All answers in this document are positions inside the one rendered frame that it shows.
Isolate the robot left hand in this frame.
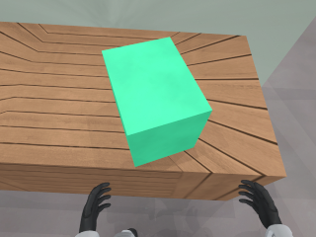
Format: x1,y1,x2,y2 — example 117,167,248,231
79,182,111,233

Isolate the carton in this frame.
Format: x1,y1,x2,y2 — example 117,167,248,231
102,37,212,167

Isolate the robot right hand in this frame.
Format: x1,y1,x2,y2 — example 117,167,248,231
238,180,282,229

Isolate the pedestal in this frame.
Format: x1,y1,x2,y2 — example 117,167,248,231
0,22,287,201

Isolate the robot right forearm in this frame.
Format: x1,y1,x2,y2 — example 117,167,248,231
265,224,293,237

